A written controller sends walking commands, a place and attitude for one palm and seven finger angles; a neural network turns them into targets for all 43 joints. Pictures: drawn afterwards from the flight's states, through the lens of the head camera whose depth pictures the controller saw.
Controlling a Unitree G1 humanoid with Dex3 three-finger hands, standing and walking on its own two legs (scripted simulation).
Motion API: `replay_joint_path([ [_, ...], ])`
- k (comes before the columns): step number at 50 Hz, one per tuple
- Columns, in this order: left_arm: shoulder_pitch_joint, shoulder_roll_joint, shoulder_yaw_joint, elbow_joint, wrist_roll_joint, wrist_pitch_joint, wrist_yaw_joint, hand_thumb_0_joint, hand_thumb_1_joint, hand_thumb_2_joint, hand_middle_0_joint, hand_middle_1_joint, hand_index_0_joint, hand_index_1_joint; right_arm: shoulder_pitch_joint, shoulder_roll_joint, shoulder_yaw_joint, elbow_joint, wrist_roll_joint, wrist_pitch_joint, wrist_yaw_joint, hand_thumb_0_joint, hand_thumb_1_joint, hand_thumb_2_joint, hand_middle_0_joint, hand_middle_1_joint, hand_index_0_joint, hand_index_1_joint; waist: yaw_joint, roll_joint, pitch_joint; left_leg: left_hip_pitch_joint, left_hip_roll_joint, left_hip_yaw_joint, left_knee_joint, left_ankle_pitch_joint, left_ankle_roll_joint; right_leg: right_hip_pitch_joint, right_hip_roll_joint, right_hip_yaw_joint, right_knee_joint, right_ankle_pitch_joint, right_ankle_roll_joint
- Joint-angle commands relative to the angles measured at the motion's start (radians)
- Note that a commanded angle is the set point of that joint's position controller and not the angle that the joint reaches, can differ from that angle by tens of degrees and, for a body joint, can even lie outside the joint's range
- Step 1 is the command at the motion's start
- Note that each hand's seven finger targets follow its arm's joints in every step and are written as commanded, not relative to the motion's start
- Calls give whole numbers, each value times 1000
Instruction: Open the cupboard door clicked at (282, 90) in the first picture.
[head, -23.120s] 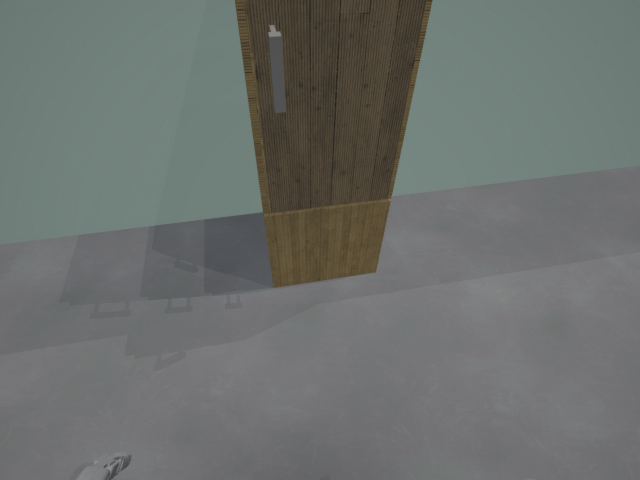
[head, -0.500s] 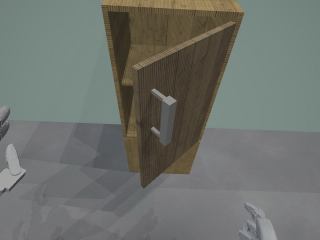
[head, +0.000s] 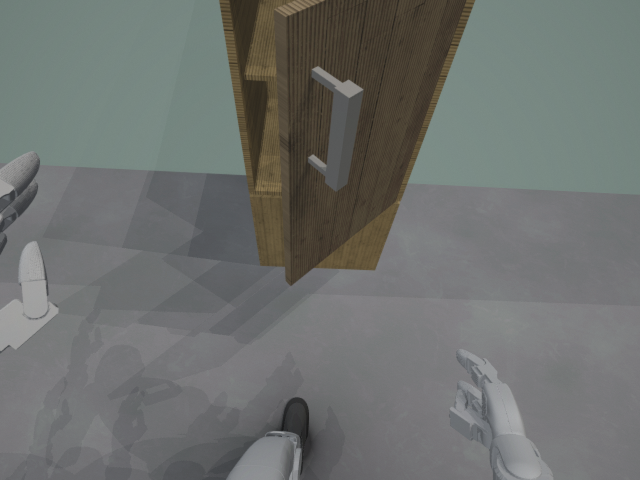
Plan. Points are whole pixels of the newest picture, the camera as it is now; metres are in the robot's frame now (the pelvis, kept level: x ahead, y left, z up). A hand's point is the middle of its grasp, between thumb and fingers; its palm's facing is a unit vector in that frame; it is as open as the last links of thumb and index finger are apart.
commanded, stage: stop stepping back and stand still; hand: left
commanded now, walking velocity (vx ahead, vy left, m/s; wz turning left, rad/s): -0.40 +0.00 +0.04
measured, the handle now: (329, 133) +0.51 +0.04 +0.11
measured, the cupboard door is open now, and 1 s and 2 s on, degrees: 44 44 44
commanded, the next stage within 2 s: let the arm hang, fingers relaxed in 1.62 s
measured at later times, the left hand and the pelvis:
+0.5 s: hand out of the picture +0.13 +0.27 +0.20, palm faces +0.31 -0.80 -0.51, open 7.4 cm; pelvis -0.07 +0.03 +0.02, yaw +0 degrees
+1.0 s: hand out of the picture +0.13 +0.31 +0.19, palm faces +0.41 -0.77 -0.49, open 7.4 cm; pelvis -0.07 +0.05 +0.01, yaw +2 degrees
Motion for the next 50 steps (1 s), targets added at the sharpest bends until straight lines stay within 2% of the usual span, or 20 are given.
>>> replay_joint_path([
  [1, 201, 174, 263, -160, -48, -73, 41, 0, 900, 900, -200, -300, -200, -300, -7, -135, -55, -154, 21, -28, -21, 0, -900, -900, 200, 300, 200, 300, 7, -30, -371, 482, 46, -44, 254, -436, -102, -277, -196, 90, -217, -126, -59],
  [3, 137, 143, 216, -95, -23, -50, 57, 0, 900, 900, -200, -300, -200, -300, -6, -137, -70, -107, 14, -11, -37, 0, -900, -900, 200, 300, 200, 300, -15, -155, -146, 409, -32, -81, 737, -528, -144, -627, -450, 362, -384, -359, -172],
  [4, 82, 148, 221, -85, -4, -33, 65, 0, 900, 900, -200, -300, -200, -300, -15, -152, -81, -98, -4, -7, -35, 0, -900, -900, 200, 300, 200, 300, -16, -149, -80, 325, -17, -140, 893, -565, -137, -689, -495, 445, -399, -377, -224],
  [6, -38, 69, 129, 30, 32, 16, 69, 0, 900, 900, -200, -300, -200, -300, 20, -125, -52, -86, -9, 12, -50, 0, -900, -900, 200, 300, 200, 300, -53, -88, 20, 201, 59, -131, 790, -522, -103, -549, -379, 205, -302, -180, -143],
  [9, -364, 48, 1, 128, 64, 17, 74, 0, 900, 900, -200, -300, -200, -300, -8, -161, -43, -72, 0, -32, -84, 0, -900, -900, 200, 300, 200, 300, -49, -79, 155, 226, 52, -30, 364, -527, -87, -445, -282, 121, -241, -185, -60],
  [12, -344, 16, -35, 67, 82, -10, 84, 0, 900, 900, -200, -300, -200, -300, 47, -184, -46, -89, -3, -86, -97, 0, -900, -900, 200, 300, 200, 300, -15, 86, 65, 240, 84, -160, 87, -448, -25, -233, -152, 86, -70, 16, -4],
  [14, -207, 113, 74, -73, 70, -40, 86, 0, 900, 900, -200, -300, -200, -300, 67, -171, -46, -108, -3, -108, -85, 0, -900, -900, 200, 300, 200, 300, 1, 87, -109, 312, 144, -221, 63, -253, 1, -110, -102, 34, 5, 164, 25],
  [17, -110, 118, 119, -306, 48, -60, 69, 0, 900, 900, -200, -300, -200, -300, 72, -132, -43, -126, -20, -137, -51, 0, -900, -900, 200, 300, 200, 300, -6, 194, -272, 368, 188, -366, -89, -281, 12, -65, -50, 27, 198, -75, 39],
  [23, 184, 107, 181, -218, 32, -46, 86, 0, 900, 900, -200, -300, -200, -300, 94, -122, -46, -102, -17, -140, -23, 0, -900, -900, 200, 300, 200, 300, -13, 274, -329, 396, 147, -155, -16, -365, -24, 10, -40, -52, -27, -46, 19],
  [26, 165, 80, 168, -49, 25, -12, 79, 0, 900, 900, -200, -300, -200, -300, 95, -122, -42, -98, -19, -88, -40, 0, -900, -900, 200, 300, 200, 300, -28, 150, -226, 166, 104, -110, -20, -701, -70, 134, -60, -44, -135, -61, -27],
  [27, 133, 80, 166, 4, 25, 0, 77, 0, 900, 900, -200, -300, -200, -300, 89, -123, -46, -96, -23, -66, -45, 0, -900, -900, 200, 300, 200, 300, -30, 55, -189, 110, 75, -76, 83, -714, -83, 108, -113, 45, -170, -120, -67],
  [29, 75, 82, 149, 68, 19, 25, 77, 0, 900, 900, -200, -300, -200, -300, 74, -129, -63, -90, -8, -40, -47, 0, -900, -900, 200, 300, 200, 300, -15, -265, -124, 54, 1, 5, 514, -588, -99, -90, -352, 425, -366, -434, -179],
  [30, 39, 47, 104, 85, 20, 32, 77, 0, 900, 900, -200, -300, -200, -300, 70, -133, -56, -83, -6, -40, -47, 0, -900, -900, 200, 300, 200, 300, -11, -310, -59, -65, 13, -18, 659, -574, -89, -64, -409, 442, -371, -297, -202],
  [32, -46, 32, 75, 155, 36, 13, 69, 0, 900, 900, -200, -300, -200, -300, 84, -146, -47, -60, -5, -60, -44, 0, -900, -900, 200, 300, 200, 300, -33, -274, -73, -109, 41, -25, 676, -541, -85, 42, -374, 305, -266, 81, -166],
  [35, -246, 21, 0, 131, 68, -7, 72, 0, 900, 900, -200, -300, -200, -300, 21, -130, -34, -60, -8, -81, -67, 0, -900, -900, 200, 300, 200, 300, -18, -185, -27, 107, 48, 49, 424, -507, -67, -79, -316, 156, -234, 118, -121],
  [38, -301, 30, -20, -8, 73, -18, 83, 0, 900, 900, -200, -300, -200, -300, 32, -138, -42, -60, -18, -113, -75, 0, -900, -900, 200, 300, 200, 300, -9, -114, -43, 321, 9, 86, 228, -405, -50, -122, -276, 119, -201, 136, -85],
  [42, -174, 115, 108, -219, 62, -52, 95, 0, 900, 900, -200, -300, -200, -300, 66, -163, -59, -109, -7, -127, -58, 0, -900, -900, 200, 300, 200, 300, 16, 167, -188, 496, 158, -132, 134, 39, 10, -101, -119, 5, 59, 259, 40],
  [44, -33, 159, 185, -207, 62, -54, 86, 0, 900, 900, -200, -300, -200, -300, 86, -132, -57, -106, -13, -126, -43, 0, -900, -900, 200, 300, 200, 300, 21, 256, -229, 488, 167, -159, 99, 137, 17, -85, -90, -17, 94, 72, 37],
  [47, 14, 89, 161, -152, 56, -57, 81, 0, 900, 900, -200, -300, -200, -300, 82, -132, -53, -110, -3, -125, -27, 0, -900, -900, 200, 300, 200, 300, 7, 220, -197, 392, 165, -84, 118, 74, -19, 3, -96, -18, -47, 86, 30],
  [50, 112, 41, 144, -42, 38, -49, 70, 0, 900, 900, -200, -300, -200, -300, 107, -132, -64, -112, 10, -109, -20, 0, -900, -900, 200, 300, 200, 300, -15, 13, -258, 373, 97, -10, 205, 19, -69, 83, -141, 48, -97, 452, 16],
])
